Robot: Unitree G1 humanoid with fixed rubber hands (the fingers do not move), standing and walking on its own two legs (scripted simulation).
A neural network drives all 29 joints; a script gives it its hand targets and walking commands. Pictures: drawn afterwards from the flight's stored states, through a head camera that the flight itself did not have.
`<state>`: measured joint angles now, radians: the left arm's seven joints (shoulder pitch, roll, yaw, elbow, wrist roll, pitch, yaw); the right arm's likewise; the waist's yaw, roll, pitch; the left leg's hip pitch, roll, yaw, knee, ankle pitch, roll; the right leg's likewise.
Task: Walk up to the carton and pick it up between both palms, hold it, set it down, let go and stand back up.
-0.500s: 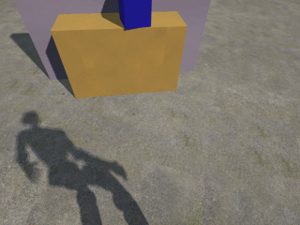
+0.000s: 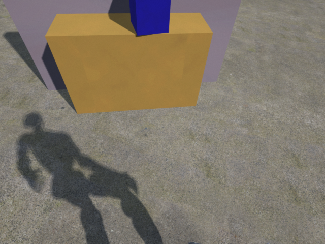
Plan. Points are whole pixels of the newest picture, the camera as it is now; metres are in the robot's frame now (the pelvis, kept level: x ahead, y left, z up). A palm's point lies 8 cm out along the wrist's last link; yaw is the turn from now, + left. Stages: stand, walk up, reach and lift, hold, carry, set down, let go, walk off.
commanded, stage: walk up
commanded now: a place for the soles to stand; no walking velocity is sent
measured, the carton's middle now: (148, 5) +1.38 +0.06 +0.04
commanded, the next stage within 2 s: none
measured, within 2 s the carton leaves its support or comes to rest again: neither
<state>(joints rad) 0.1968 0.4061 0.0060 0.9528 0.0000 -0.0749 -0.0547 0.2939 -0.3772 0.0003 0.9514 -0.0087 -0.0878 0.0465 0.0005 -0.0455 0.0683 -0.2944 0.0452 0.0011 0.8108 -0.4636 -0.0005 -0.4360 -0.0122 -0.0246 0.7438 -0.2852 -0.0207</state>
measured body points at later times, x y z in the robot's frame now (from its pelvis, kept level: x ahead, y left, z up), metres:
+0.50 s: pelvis +0.16 +0.03 +0.01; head +0.19 +0.06 +0.45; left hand +0.23 +0.34 -0.13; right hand +0.21 -0.28 -0.09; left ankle +0.17 +0.15 -0.71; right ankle +0.18 -0.10 -0.67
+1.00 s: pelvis +0.30 +0.00 +0.00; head +0.31 +0.02 +0.45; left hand +0.38 +0.31 -0.12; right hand +0.37 -0.33 -0.10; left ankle +0.39 +0.15 -0.70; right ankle +0.31 -0.11 -0.71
